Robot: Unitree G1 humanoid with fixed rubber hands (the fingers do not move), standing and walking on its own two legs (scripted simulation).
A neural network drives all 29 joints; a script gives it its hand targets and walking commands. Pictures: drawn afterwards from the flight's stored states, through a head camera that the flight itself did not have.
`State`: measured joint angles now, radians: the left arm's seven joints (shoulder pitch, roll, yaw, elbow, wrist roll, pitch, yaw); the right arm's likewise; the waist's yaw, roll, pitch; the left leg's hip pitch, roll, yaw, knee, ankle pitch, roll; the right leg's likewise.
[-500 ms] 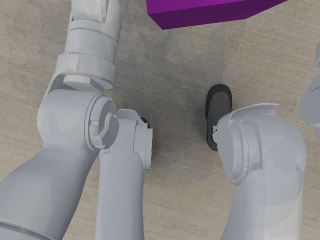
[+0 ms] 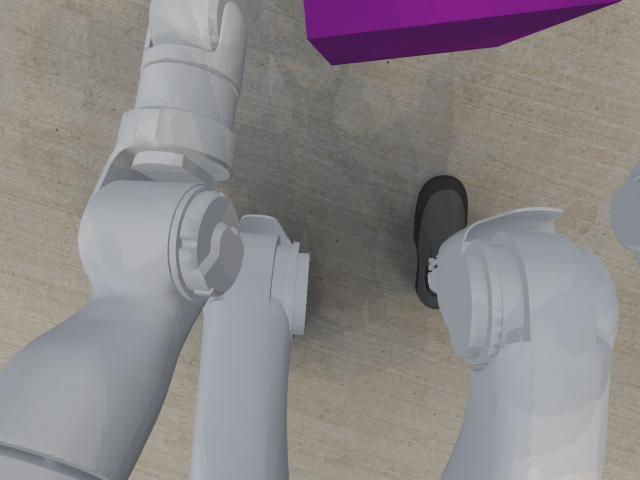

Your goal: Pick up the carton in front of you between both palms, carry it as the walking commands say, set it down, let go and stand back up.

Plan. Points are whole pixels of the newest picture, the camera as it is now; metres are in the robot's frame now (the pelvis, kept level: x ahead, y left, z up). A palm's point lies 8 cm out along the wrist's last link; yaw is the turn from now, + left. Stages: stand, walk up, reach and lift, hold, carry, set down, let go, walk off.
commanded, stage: set down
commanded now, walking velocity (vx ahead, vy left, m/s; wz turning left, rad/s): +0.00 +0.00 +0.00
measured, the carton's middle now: out of the picture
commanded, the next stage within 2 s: let go in 1.38 s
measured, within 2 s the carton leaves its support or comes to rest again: neither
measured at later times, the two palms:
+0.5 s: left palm out of the picture +0.59 +0.05 -0.15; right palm out of the picture +0.56 -0.32 -0.14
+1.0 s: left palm out of the picture +0.60 +0.04 +0.02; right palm out of the picture +0.56 -0.34 +0.02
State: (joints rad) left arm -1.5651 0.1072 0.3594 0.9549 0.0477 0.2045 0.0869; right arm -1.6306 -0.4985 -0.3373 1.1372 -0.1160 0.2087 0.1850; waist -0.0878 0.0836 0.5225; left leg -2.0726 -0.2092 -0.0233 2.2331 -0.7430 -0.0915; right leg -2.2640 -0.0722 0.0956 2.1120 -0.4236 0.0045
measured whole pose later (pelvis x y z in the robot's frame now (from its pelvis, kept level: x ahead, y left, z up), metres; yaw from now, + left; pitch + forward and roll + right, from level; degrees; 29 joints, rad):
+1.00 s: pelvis +0.01 -0.02 +0.13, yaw -1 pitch +44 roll +8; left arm -1.41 0.18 0.33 0.77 -0.04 0.29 0.18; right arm -1.56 -0.53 -0.26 1.02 -0.05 0.26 0.09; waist -0.03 0.05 0.19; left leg -1.88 -0.09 0.00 1.72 -0.63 -0.07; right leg -2.07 -0.02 0.08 1.65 -0.35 -0.01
